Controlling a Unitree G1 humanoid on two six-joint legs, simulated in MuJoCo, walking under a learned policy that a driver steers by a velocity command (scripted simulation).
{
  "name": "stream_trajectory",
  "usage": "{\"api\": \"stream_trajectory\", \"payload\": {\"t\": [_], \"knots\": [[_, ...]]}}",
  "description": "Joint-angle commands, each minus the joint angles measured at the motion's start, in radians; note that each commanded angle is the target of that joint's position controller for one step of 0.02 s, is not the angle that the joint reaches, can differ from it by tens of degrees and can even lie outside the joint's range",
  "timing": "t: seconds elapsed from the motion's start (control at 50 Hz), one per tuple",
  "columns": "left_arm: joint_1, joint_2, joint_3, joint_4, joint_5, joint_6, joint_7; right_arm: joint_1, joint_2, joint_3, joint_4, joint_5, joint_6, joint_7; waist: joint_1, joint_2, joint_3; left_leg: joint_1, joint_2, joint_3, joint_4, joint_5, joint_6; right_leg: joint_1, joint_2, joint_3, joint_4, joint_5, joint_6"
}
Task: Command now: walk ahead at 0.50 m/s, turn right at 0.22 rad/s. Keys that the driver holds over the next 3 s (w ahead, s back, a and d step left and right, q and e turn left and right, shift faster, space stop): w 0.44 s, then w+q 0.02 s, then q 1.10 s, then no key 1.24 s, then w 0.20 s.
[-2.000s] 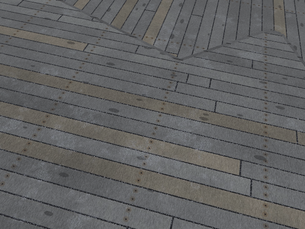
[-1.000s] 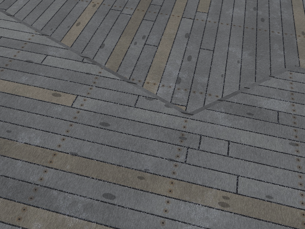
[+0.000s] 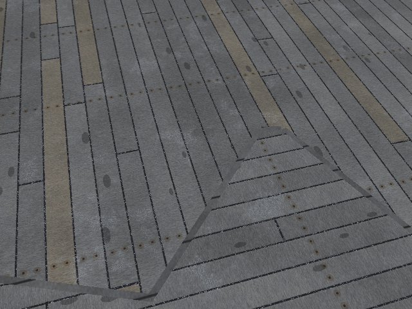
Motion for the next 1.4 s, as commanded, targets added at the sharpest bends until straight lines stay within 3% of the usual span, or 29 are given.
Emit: {"api": "stream_trajectory", "payload": {"t": [0.02, 0.18, 0.22, 0.26, 0.28, 0.3, 0.32, 0.34, 0.36, 0.38, 0.44, 0.56, 0.68, 0.74, 0.76, 0.78, 0.8, 0.82, 0.84, 0.88, 0.94, 1.12, 1.18, 1.2, 1.22, 1.24, 1.26, 1.3, 1.4], "knots": [[-0.044, 0.024, -0.002, -0.083, 0.01, -0.021, -0.007, -0.041, -0.16, -0.035, -0.05, 0.011, -0.015, -0.004, 0.015, 0.127, 0.001, 0.065, 0.264, -0.223, -0.212, 0.173, 0.192, -0.094, -0.058, 0.003, -0.157, 0.115, 0.012], [-0.248, 0.037, -0.006, -0.138, -0.007, -0.041, -0.035, 0.068, -0.209, -0.041, 0.023, 0.035, 0.019, -0.008, -0.04, 0.132, 0.036, 0.148, 0.285, -0.137, -0.175, 0.22, 0.139, 0.021, -0.008, -0.049, -0.491, 0.271, -0.012], [-0.209, 0.061, 0.005, -0.133, -0.004, -0.043, -0.038, 0.062, -0.225, -0.045, 0.033, 0.037, 0.031, -0.012, 0.002, 0.139, 0.016, 0.181, 0.295, -0.127, -0.107, 0.341, 0.117, 0.109, 0.014, -0.069, -0.539, 0.226, -0.042], [0.021, 0.132, 0.045, -0.065, 0.007, -0.04, -0.025, 0.057, -0.193, -0.03, 0.033, 0.032, 0.036, -0.017, 0.12, 0.107, -0.13, 0.097, 0.215, -0.043, 0.185, 0.524, 0.065, 0.465, 0.031, -0.083, -0.573, 0.241, -0.096], [0.204, 0.217, 0.067, -0.038, 0.017, -0.032, -0.011, 0.059, -0.128, -0.002, 0.0, -0.004, 0.03, -0.019, 0.181, -0.046, -0.286, -0.115, 0.151, 0.009, 0.525, 0.208, 0.019, 0.755, -0.192, 0.173, -0.546, 0.28, -0.169], [0.213, 0.264, 0.07, -0.027, 0.016, -0.029, -0.018, 0.162, -0.05, 0.021, -0.012, 0.009, 0.009, -0.014, 0.114, -0.284, -0.377, -0.446, 0.001, -0.043, 0.8, -0.385, -0.022, 0.958, -0.355, 0.611, -0.687, 0.053, -0.312], [0.19, 0.168, 0.046, -0.034, 0.005, -0.03, -0.022, 0.089, -0.163, -0.005, -0.004, 0.03, -0.003, -0.008, 0.147, -0.147, -0.291, -0.557, 0.06, -0.125, 0.897, -0.383, -0.014, 0.895, -0.325, 0.606, -0.738, -0.073, -0.282], [0.127, 0.138, 0.033, -0.038, 0.003, -0.034, -0.023, 0.008, -0.189, -0.014, -0.03, 0.043, -0.011, -0.003, 0.134, -0.105, -0.166, -0.598, 0.102, -0.104, 0.89, -0.285, -0.002, 0.778, -0.29, 0.469, -0.755, -0.027, -0.249], [0.068, 0.119, 0.025, -0.043, 0.009, -0.036, -0.025, -0.027, -0.173, -0.012, -0.03, 0.034, -0.011, -0.008, 0.104, -0.032, -0.106, -0.562, 0.139, -0.087, 0.85, -0.2, -0.007, 0.659, -0.247, 0.372, -0.777, 0.079, -0.234], [0.025, 0.096, 0.019, -0.044, 0.015, -0.039, -0.029, -0.039, -0.163, -0.015, -0.031, 0.018, -0.006, -0.009, 0.077, -0.021, -0.059, -0.526, 0.162, -0.086, 0.795, -0.145, -0.016, 0.564, -0.213, 0.303, -0.806, 0.169, -0.228], [-0.005, 0.084, 0.019, -0.029, 0.016, -0.056, -0.029, -0.002, -0.113, -0.008, -0.018, 0.015, 0.02, -0.008, 0.022, -0.039, -0.046, -0.429, 0.183, -0.083, 0.726, -0.073, -0.042, 0.439, -0.179, 0.195, -0.879, 0.302, -0.239], [0.001, 0.115, 0.027, 0.029, 0.032, -0.06, -0.003, -0.138, -0.062, 0.01, -0.049, 0.007, 0.031, 0.001, 0.048, -0.011, 0.004, -0.347, 0.13, -0.05, 0.37, 0.235, -0.061, 0.373, -0.12, -0.096, -0.875, 0.675, -0.177], [0.016, 0.152, 0.041, 0.075, 0.007, -0.02, 0.025, -0.218, -0.113, -0.01, -0.12, 0.006, 0.035, 0.037, 0.063, -0.028, -0.016, -0.34, 0.086, -0.035, 0.223, 0.189, -0.011, 0.547, -0.191, -0.123, -0.74, 0.723, -0.138], [-0.007, 0.146, 0.043, 0.063, -0.002, 0.012, 0.049, -0.04, -0.179, -0.051, -0.092, -0.003, 0.034, 0.042, -0.023, 0.01, -0.11, -0.114, 0.009, 0.013, 0.109, 0.204, 0.046, 0.537, -0.129, -0.168, -0.409, 0.802, -0.07], [0.037, 0.125, 0.031, 0.04, 0.027, 0.01, 0.051, 0.034, -0.271, -0.075, -0.098, -0.007, 0.037, 0.024, -0.037, 0.164, -0.202, 0.112, 0.16, -0.207, 0.107, 0.631, 0.119, 0.362, -0.043, -0.198, -0.124, 0.5, -0.003], [0.17, 0.024, -0.002, 0.023, 0.059, 0.002, 0.032, 0.0, -0.332, -0.077, -0.127, -0.012, 0.044, 0.013, 0.066, 0.338, -0.323, 0.423, 0.403, -0.595, 0.139, 0.895, 0.343, 0.001, 0.145, -0.124, 0.225, -0.379, 0.069], [0.131, 0.096, 0.006, 0.042, 0.036, -0.004, 0.016, 0.007, -0.252, -0.062, -0.151, -0.005, 0.053, 0.012, -0.006, 0.209, -0.44, 0.419, 0.392, -0.644, 0.071, 0.662, 0.361, -0.035, 0.112, 0.051, 0.309, -0.367, 0.058], [0.041, 0.123, 0.015, 0.018, 0.003, 0.0, 0.013, -0.057, -0.213, -0.053, -0.171, 0.0, 0.059, 0.009, -0.009, 0.155, -0.322, 0.319, 0.343, -0.543, 0.037, 0.503, 0.317, -0.091, 0.078, 0.049, 0.305, -0.287, 0.046], [0.002, 0.118, 0.017, 0.016, 0.006, 0.009, 0.023, -0.101, -0.182, -0.046, -0.174, 0.014, 0.068, 0.003, 0.009, 0.076, -0.228, 0.203, 0.299, -0.478, 0.004, 0.351, 0.264, -0.103, 0.043, 0.037, 0.246, -0.218, 0.048], [-0.025, 0.125, 0.025, 0.006, 0.02, 0.033, 0.038, -0.15, -0.167, -0.04, -0.189, 0.007, 0.085, -0.01, 0.048, 0.106, -0.134, -0.017, 0.239, -0.424, -0.055, 0.186, 0.222, -0.014, 0.014, 0.037, 0.111, -0.138, 0.054], [-0.001, 0.085, 0.019, 0.011, 0.024, 0.037, 0.046, -0.159, -0.192, -0.053, -0.204, -0.007, 0.096, -0.024, 0.061, 0.159, -0.137, -0.096, 0.19, -0.382, -0.065, 0.212, 0.213, 0.064, 0.046, 0.014, -0.047, -0.1, 0.075], [-0.081, 0.081, 0.021, -0.011, 0.012, 0.016, 0.032, -0.147, -0.205, -0.067, -0.225, 0.008, 0.134, -0.049, 0.018, 0.204, -0.136, -0.088, 0.156, -0.498, -0.043, -0.064, 0.165, 0.153, 0.075, 0.044, -0.344, -0.012, 0.082], [-0.022, 0.086, 0.031, 0.007, 0.006, -0.001, 0.019, -0.162, -0.194, -0.064, -0.233, 0.022, 0.148, -0.051, 0.059, 0.208, -0.126, -0.095, 0.121, -0.521, 0.018, -0.022, 0.125, 0.295, 0.078, 0.018, -0.602, 0.094, 0.043], [0.004, 0.129, 0.045, 0.011, 0.015, -0.002, 0.02, -0.137, -0.168, -0.057, -0.232, 0.026, 0.149, -0.052, 0.06, 0.159, -0.132, -0.162, 0.074, -0.481, 0.085, -0.103, 0.08, 0.398, -0.014, 0.073, -0.681, 0.137, 0.007], [-0.019, 0.226, 0.066, -0.002, 0.041, 0.008, 0.027, -0.095, -0.122, -0.046, -0.247, 0.023, 0.146, -0.047, 0.007, -0.095, -0.121, -0.324, -0.058, -0.304, 0.29, -0.314, 0.014, 0.476, -0.237, 0.295, -0.724, 0.227, -0.106], [-0.034, 0.217, 0.068, -0.007, 0.072, 0.013, 0.023, -0.121, -0.174, -0.064, -0.261, 0.019, 0.131, -0.044, 0.029, -0.247, -0.088, -0.424, -0.112, -0.179, 0.531, -0.428, -0.034, 0.411, -0.354, 0.458, -0.775, 0.337, -0.234], [-0.087, 0.163, 0.052, -0.035, 0.066, 0.01, 0.028, -0.099, -0.233, -0.085, -0.239, 0.012, 0.127, -0.041, 0.017, -0.153, -0.081, -0.419, -0.057, -0.195, 0.692, -0.376, -0.06, 0.392, -0.344, 0.397, -0.753, 0.366, -0.238], [-0.147, 0.103, 0.036, -0.052, 0.032, 0.014, 0.036, -0.055, -0.206, -0.087, -0.193, 0.016, 0.149, -0.047, 0.001, -0.077, -0.063, -0.426, -0.043, -0.167, 0.815, -0.274, -0.097, 0.401, -0.232, 0.219, -0.714, 0.371, -0.163], [-0.079, 0.114, 0.038, -0.04, 0.032, 0.038, 0.05, -0.154, -0.129, -0.058, -0.245, 0.033, 0.159, -0.038, 0.074, -0.126, -0.042, -0.466, 0.013, -0.075, 0.719, -0.193, -0.149, 0.506, -0.202, 0.076, -0.716, 0.437, -0.188]]}}
Next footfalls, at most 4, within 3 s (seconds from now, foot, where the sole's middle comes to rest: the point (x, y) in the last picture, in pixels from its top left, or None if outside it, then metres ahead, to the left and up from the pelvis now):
0.26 right None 0.30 -0.15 -0.78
0.74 left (184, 293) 0.55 0.06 -0.78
1.20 right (251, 281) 0.58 -0.16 -0.78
1.62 left None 0.43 0.06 -0.78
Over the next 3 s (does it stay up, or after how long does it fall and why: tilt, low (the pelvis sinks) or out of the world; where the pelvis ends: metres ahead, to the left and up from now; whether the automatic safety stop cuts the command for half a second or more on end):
stays up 0.48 -0.04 -0.01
